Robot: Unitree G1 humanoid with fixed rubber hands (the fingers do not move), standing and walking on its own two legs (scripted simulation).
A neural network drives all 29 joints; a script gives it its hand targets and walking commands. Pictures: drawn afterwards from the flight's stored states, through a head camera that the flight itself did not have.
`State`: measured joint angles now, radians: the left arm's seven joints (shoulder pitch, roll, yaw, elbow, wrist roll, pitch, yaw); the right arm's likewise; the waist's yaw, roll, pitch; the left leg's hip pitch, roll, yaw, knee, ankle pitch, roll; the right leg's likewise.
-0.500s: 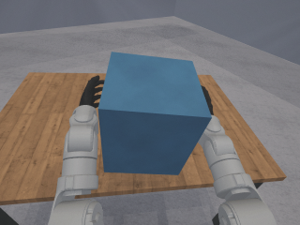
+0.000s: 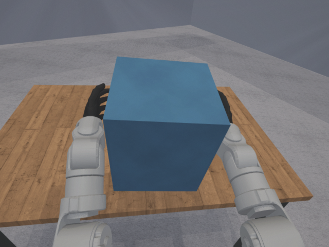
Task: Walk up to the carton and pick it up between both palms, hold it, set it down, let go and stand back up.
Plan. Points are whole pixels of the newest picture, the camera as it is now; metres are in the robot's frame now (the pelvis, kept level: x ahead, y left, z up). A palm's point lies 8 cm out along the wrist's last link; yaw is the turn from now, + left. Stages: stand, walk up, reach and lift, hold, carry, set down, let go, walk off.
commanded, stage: hold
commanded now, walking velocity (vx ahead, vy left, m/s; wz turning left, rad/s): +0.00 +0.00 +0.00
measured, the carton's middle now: (159, 128) +0.36 +0.01 +0.16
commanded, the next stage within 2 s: none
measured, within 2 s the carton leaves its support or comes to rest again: neither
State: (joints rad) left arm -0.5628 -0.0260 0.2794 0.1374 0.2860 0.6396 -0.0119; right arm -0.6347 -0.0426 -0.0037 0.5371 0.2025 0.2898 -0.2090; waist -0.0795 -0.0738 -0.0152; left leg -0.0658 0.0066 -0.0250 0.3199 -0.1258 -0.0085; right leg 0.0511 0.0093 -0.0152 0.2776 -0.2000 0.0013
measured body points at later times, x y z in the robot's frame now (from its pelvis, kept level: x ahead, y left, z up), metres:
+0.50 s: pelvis +0.00 +0.00 +0.00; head -0.06 +0.03 +0.44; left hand +0.37 +0.16 +0.20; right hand +0.37 -0.14 +0.19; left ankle +0.04 +0.12 -0.75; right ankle -0.02 -0.12 -0.75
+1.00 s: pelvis +0.00 +0.00 +0.00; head -0.05 +0.03 +0.45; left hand +0.37 +0.16 +0.19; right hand +0.37 -0.15 +0.19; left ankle +0.04 +0.12 -0.75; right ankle -0.02 -0.12 -0.75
